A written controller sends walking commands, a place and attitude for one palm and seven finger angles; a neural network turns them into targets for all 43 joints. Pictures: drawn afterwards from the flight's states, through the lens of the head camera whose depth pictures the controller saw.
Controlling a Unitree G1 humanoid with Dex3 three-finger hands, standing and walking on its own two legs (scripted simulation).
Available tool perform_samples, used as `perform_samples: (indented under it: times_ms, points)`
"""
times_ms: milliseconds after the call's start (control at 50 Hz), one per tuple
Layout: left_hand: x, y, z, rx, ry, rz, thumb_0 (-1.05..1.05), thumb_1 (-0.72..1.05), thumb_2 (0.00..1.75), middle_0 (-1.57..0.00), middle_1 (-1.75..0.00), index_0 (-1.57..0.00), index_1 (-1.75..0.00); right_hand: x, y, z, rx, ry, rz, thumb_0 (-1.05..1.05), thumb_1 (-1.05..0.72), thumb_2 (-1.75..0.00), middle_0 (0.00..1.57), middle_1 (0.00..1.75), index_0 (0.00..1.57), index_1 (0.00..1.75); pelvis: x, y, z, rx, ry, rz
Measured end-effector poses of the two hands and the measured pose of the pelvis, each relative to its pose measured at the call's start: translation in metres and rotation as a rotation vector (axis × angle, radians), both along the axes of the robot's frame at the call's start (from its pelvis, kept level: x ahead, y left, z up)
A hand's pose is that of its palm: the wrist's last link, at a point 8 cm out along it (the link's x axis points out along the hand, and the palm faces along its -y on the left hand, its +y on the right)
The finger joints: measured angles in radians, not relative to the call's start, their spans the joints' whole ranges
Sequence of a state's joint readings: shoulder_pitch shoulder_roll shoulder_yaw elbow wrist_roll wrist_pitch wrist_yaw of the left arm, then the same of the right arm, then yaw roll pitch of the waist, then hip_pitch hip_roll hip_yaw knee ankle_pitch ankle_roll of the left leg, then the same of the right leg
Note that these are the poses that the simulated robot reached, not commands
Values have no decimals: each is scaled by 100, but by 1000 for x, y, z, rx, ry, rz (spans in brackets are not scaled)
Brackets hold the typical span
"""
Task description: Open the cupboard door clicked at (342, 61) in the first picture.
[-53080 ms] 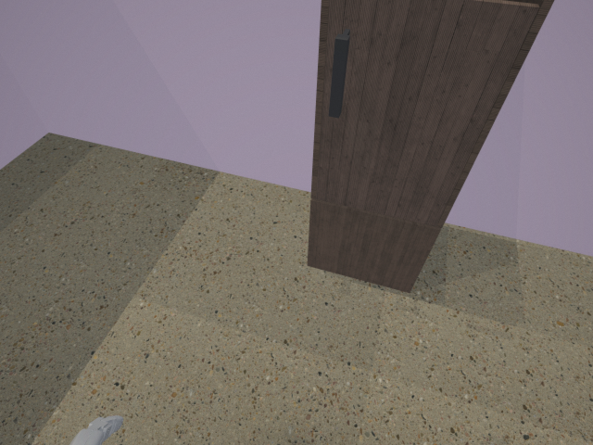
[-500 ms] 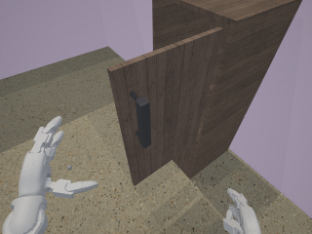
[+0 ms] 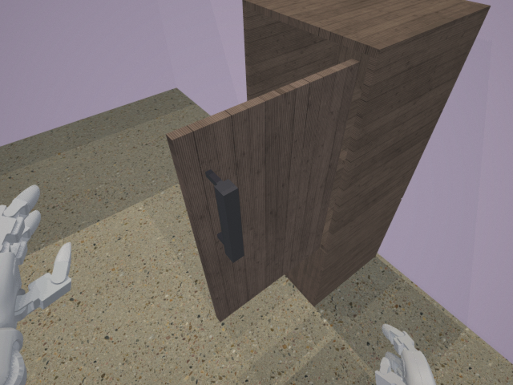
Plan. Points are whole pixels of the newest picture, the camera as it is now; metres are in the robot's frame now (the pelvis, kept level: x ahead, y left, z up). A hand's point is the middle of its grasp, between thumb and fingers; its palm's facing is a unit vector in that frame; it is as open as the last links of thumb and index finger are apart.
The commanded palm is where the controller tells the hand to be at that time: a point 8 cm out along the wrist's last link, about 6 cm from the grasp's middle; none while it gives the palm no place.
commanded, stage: draw the hand back to the body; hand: left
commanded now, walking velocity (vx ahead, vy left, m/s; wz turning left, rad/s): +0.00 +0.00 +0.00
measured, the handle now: (223, 217) +0.36 +0.11 +0.08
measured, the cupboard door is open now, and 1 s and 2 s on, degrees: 91 91 91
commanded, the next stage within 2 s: step back with the hand held close in 0.36 s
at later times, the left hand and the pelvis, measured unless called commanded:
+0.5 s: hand (70, 280) +0.19 +0.25 +0.15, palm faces +0.47 -0.79 -0.40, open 7.4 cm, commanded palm +0.13 +0.28 +0.17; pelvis -0.01 -0.02 +0.00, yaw +0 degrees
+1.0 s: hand (17, 324) +0.13 +0.28 +0.15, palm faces +0.35 -0.79 -0.50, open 7.4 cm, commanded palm +0.07 +0.32 +0.17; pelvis -0.08 +0.02 -0.01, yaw -1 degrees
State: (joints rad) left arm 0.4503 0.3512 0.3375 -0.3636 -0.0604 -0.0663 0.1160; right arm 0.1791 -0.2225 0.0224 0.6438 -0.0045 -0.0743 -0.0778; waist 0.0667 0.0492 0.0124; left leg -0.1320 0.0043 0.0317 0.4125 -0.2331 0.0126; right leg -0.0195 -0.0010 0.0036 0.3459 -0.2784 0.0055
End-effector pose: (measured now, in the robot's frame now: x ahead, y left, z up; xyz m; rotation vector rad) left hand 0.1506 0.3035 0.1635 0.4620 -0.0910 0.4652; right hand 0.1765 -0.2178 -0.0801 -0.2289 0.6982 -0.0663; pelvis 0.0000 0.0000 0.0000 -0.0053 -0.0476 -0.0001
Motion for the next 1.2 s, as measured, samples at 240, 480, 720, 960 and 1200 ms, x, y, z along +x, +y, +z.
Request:
perform_samples:
  times_ms: [240, 480, 720, 960, 1200]
  points:
    - [-3, -14, -10, -41, 22, 24, 2, 86, 89, -20, -30, -21, -30, -1, -17, -2, -7, 13, -5, 1, -91, -90, 20, 30, 21, 30, -2, -14, 1, 2, -6, 7]
    - [-8, -20, 2, -2, -6, 15, 2, 89, 90, -21, -30, -21, -30, -4, -23, -5, 10, 4, -14, 1, -91, -90, 20, 30, 21, 30, -5, -21, 1, 2, -16, 6]
    - [-10, -17, 6, 96, 63, -89, 2, 89, 90, -21, -30, -21, -30, -21, -30, -3, -7, 47, -101, 1, -91, -90, 20, 30, 21, 30, -22, -7, -1, -15, 53, -16]
    - [-46, 7, 6, 116, -12, -150, 2, 88, 90, -21, -30, -22, -30, -76, -9, 11, -59, 42, -130, 1, -91, -90, 20, 30, 21, 30, -68, 16, -6, -20, 38, -28]
    - [-131, 21, 10, 164, -93, -38, 2, 89, 90, -21, -30, -22, -30, -136, 14, -14, -13, 32, -40, 1, -91, -90, 20, 30, 21, 30, -129, 19, -18, -39, 30, 29]
